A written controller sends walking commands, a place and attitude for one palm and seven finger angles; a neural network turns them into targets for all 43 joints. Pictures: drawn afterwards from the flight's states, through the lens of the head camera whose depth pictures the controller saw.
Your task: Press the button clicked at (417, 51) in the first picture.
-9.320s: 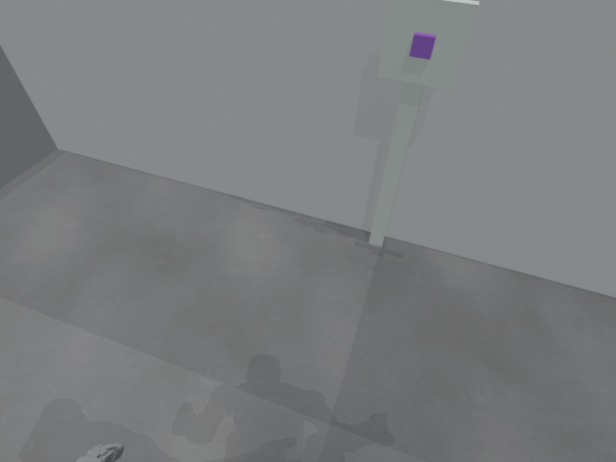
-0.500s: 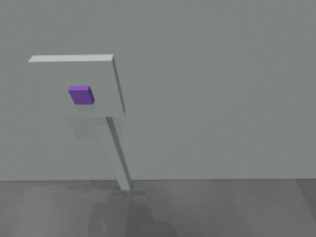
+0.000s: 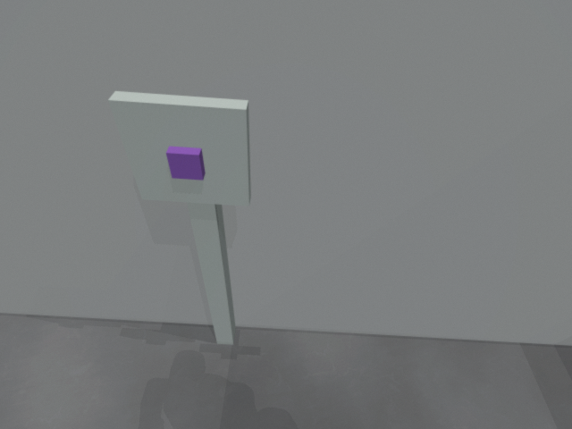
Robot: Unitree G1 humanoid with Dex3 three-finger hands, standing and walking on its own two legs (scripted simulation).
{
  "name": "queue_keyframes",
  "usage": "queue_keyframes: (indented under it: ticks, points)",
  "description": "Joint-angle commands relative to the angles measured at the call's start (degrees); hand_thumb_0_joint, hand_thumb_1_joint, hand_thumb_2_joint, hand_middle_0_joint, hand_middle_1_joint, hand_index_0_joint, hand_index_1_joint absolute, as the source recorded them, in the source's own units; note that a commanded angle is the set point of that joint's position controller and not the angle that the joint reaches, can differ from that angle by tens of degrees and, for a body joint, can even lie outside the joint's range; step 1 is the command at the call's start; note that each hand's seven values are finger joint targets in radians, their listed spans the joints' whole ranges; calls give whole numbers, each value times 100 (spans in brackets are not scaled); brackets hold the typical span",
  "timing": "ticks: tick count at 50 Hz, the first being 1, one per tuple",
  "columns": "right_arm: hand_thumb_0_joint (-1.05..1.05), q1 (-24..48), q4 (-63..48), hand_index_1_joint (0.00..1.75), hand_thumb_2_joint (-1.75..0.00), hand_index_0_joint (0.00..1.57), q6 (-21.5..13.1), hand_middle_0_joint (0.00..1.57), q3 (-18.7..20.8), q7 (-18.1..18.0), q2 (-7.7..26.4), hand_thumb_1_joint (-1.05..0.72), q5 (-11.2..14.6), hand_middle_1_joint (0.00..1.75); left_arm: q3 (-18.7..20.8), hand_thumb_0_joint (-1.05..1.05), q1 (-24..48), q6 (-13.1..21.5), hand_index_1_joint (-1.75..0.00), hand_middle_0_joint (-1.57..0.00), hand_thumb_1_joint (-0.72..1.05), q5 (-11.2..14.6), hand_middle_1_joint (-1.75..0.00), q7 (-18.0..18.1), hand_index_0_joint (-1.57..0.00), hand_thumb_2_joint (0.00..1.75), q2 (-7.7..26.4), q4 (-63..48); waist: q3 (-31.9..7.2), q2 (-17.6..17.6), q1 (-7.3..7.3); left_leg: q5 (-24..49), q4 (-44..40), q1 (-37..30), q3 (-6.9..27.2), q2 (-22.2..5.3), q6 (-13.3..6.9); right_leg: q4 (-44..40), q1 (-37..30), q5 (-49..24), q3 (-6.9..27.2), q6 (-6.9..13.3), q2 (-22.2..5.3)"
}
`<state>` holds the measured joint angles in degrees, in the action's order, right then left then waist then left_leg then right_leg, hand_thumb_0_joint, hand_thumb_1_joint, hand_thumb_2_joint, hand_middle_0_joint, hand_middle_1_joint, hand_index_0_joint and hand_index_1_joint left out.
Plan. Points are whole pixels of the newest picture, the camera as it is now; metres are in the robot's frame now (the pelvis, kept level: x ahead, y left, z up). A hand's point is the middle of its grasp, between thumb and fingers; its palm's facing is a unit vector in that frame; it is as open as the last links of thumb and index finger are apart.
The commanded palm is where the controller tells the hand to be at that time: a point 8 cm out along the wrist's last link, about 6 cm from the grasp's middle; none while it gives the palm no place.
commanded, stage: come to a stop and stand still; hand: left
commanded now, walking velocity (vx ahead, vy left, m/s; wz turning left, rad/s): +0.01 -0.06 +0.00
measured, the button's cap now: (186, 162) +0.52 +0.22 +0.09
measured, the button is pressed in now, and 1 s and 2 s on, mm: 0 0 0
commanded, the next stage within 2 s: look again from close up in 0.54 s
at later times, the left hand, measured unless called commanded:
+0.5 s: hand out of the picture -0.01 +0.09 -0.18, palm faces +0.07 -0.99 -0.11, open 7.3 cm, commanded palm none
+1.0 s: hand out of the picture +0.01 +0.16 -0.18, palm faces +0.03 -0.98 -0.21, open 7.3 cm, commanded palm none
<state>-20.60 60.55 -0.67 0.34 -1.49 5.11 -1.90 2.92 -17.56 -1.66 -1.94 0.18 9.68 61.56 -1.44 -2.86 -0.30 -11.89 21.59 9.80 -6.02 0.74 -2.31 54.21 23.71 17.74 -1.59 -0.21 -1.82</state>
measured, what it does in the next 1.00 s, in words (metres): steps on the spot: right foot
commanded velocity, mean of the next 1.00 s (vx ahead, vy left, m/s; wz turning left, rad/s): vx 0.00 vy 0.00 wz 0.00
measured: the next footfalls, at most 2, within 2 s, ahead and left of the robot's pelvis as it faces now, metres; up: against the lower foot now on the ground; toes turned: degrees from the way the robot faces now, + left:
right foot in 0.14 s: +0.03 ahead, -0.12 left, +0.00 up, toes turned -4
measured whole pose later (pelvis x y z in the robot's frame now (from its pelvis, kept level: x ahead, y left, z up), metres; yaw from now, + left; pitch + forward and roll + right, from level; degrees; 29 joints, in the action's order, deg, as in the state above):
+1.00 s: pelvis +0.00 -0.02 -0.01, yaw -1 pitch -2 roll +0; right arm -18.9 62.1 -0.7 -1.1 -1.5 8.1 -1.4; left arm 0.0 -16.8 0.8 -0.7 2.1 8.6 62.4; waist 0.2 1.5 0.0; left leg -16.9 29.1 10.9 -4.4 -0.1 -1.8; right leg 28.4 10.8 16.2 -4.4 1.6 0.1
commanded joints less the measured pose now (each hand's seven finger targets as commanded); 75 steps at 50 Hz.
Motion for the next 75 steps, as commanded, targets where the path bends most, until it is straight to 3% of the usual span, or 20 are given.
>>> queue_keyframes:
  ticks: [1, 5, 7, 9, 11, 18, 31, 32, 33, 36, 38, 41, 60, 61, 62, 63, 65, 68, 72, 75]
  points:
    - [0, -485, -68, 30, -90, 20, -101, 20, 208, -98, 857, -90, -7, 30, -82, 0, 335, 160, -30, -20, 90, 24, -30, 10, -20, 90, 20, -373, 621, 849, 276, -152, -1077, -253, 1495, -1733, -763, -1053, 426, 575, -36, -30, -191]
    - [0, -379, 61, 30, -90, 20, -49, 20, 186, -90, 874, -90, 47, 30, -121, 0, -274, 256, -30, -20, 90, 84, -30, 63, -20, 90, -115, -112, 234, 734, 0, 583, -286, 145, 1137, -1432, -510, -3005, -1130, -189, -194, -13, -28]
    - [0, -326, 70, 30, -90, 20, -73, 20, 104, -50, 514, -90, 148, 30, -121, 0, -658, 326, -30, -20, 90, 79, -30, 143, -20, 90, 174, 96, 123, -192, -98, -371, 348, 1020, 473, -755, 9, -3559, -2145, -796, 700, 151, -725]
    - [0, -296, 81, 30, -90, 20, -16, 20, 31, 4, 310, -90, 123, 30, -141, 0, -556, 307, -30, -20, 90, 121, -30, 154, -20, 90, 428, 137, 465, -542, 50, -913, 583, 950, 102, -350, 224, -3878, -1562, -739, 981, 534, -1306]
    - [0, -306, 274, 30, -90, 20, 46, 20, 16, -17, 275, -90, 74, 30, -173, 0, -383, 373, -30, -20, 90, 147, -30, 167, -20, 90, 240, 176, 682, -929, 83, -465, 781, 548, 187, -467, 254, -4026, -1022, -901, 857, 557, -1008]
    - [0, -370, 550, 30, -90, 20, -13, 20, -31, -111, 306, -90, 115, 30, -230, 0, -549, 366, -30, -20, 90, 179, -30, 186, -20, 90, 77, 293, 576, 479, 25, 768, 115, 54, 377, -757, 263, -3502, -1340, -1912, 290, 295, -517]
    - [0, -167, 482, 30, -90, 20, 19, 20, -18, -155, 381, -90, 113, 30, -239, 0, -618, 342, -30, -20, 90, 139, -30, 213, -20, 90, 9, 372, 784, 257, 21, 552, -53, -63, 385, -789, 278, -3669, -1322, -1784, 293, 240, -497]
    - [0, 705, 65, 30, -90, 20, -88, 20, 66, -64, 742, -90, 180, 30, -165, 0, -1092, 501, -30, -20, 90, 57, -30, 465, -20, 90, 400, 524, 843, 11, -278, -83, 1573, 724, 59, -596, 416, -3526, -1340, -5392, 1026, -339, -963]
    - [0, 301, -173, 30, -90, 20, 12, 20, 58, -48, 438, -90, 161, 30, -137, 0, -970, 551, -30, -20, 90, 51, -30, 432, -20, 90, 568, 238, 503, 75, 82, -1056, 1923, 948, 504, -441, 220, -3436, -1658, -5325, 1080, -187, -1277]
    - [0, 105, -154, 30, -90, 20, 26, 20, 46, 6, 371, -90, 153, 30, -182, 0, -513, 539, -30, -20, 90, 26, -30, 324, -20, 90, 389, 30, 195, -124, 155, -1047, 1787, 715, 383, -427, 217, -3553, -1438, -3196, 735, 685, -1056]
    - [0, -94, -124, 30, -90, 20, -14, 20, 44, 7, 429, -90, 134, 30, -177, 0, -328, 488, -30, -20, 90, 55, -30, 318, -20, 90, 354, -77, 43, -424, 214, -668, 1104, 275, 338, -333, 224, -3449, -1281, -2109, 597, 727, -867]
    - [0, -242, -65, 30, -90, 20, -85, 20, 23, 3, 630, -90, 83, 30, -206, 0, -207, 381, -30, -20, 90, 125, -30, 277, -20, 90, 208, -129, 460, 530, 187, 126, 316, 131, 754, -676, 77, -3170, -724, -430, 416, 418, -425]
    - [0, -123, 85, 30, -90, 20, -133, 20, -77, -32, 823, -90, 95, 30, -275, 0, -317, 282, -30, -20, 90, 131, -30, 195, -20, 90, 274, -38, 556, 289, -32, 93, -275, 442, 969, -715, -121, -3051, -1294, -612, 303, 292, -337]
    - [0, 587, -307, 30, -90, 20, -153, 20, -10, 12, 1049, -90, 174, 30, -277, 0, -719, 386, -30, -20, 90, 67, -30, 422, -20, 90, 504, 145, 772, -456, -264, 790, 964, 774, 666, -759, 89, -3152, -1107, -2965, 631, 150, -698]
    - [0, 476, -2278, 30, -90, 20, -1036, 20, 177, -201, 2075, -90, 414, 30, 664, 0, 3643, 1620, -33, -23, 90, 1202, -33, 406, -23, 90, 2010, -8886, -2409, 997, 590, 1487, 342, -891, 773, -124, 65, -2638, -1519, -2401, 204, 245, -71]
    - [0, 925, -1929, 30, -90, 20, -1598, 20, -74, -377, 1486, -90, 356, 30, 441, 0, 1063, 1276, -36, -25, 90, 733, -36, 604, -25, 90, 1542, -7556, -2194, 1935, -14, 2377, 177, -1329, 694, -396, 205, -2310, -1255, -1157, 43, 338, 116]
    - [0, 732, -1413, 30, -90, 20, -1739, 20, 53, -309, 1217, -90, 431, 30, -607, 0, -859, 411, -42, -31, 90, 928, -42, 890, -31, 90, -390, -5668, -841, 1188, 203, 1394, 89, -300, 862, -471, 348, -2172, -440, -248, -295, 159, 91]
    - [0, 916, -2149, 30, -90, 20, -1870, 20, 233, -270, 1658, -90, 357, 30, -279, 0, -87, 1017, -51, -39, 90, 1034, -51, 604, -39, 90, 75, -6605, 235, 52, 394, -3, 668, 865, 1009, -231, 208, -2376, 104, -184, -449, 142, 109]
    - [0, 1218, -2830, 30, -90, 20, -1778, 20, 429, -39, 1586, -90, 247, 30, 151, 0, -2207, 2259, -63, -50, 90, 1356, -63, -359, -50, 90, -287, -5263, 80, -1581, -174, -338, 1702, 2237, 735, -58, 253, -1600, 866, 416, -506, 156, 205]
    - [0, 1445, -3373, 30, -90, 20, -1635, 20, 559, 227, 1637, -90, 263, 30, 763, 0, -2596, 3280, -72, -58, 90, 1677, -72, -1405, -58, 90, 211, -5411, -538, -734, -399, -36, 2332, 2605, 503, 116, 361, -947, 590, -421, -294, 259, 139]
